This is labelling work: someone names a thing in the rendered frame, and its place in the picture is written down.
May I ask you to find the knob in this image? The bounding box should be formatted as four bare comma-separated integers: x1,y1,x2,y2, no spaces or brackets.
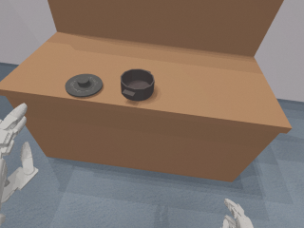
77,76,90,86

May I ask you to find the right robot hand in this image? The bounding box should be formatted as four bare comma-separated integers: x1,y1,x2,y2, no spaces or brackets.
220,199,254,228

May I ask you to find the left robot hand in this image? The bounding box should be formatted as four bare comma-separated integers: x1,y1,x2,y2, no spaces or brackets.
0,103,39,211

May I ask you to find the table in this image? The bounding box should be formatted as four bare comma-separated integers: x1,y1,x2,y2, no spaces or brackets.
0,0,292,182

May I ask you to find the pot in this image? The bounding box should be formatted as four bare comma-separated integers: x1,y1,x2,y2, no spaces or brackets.
120,68,155,102

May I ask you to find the lid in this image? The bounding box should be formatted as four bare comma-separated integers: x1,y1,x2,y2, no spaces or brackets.
65,73,103,98

